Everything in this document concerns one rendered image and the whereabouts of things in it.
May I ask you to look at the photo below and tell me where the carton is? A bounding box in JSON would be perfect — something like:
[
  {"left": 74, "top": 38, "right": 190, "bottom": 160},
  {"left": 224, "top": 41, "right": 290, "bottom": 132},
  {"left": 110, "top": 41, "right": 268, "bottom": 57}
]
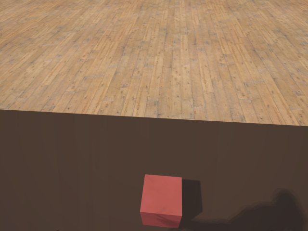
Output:
[{"left": 140, "top": 174, "right": 182, "bottom": 229}]

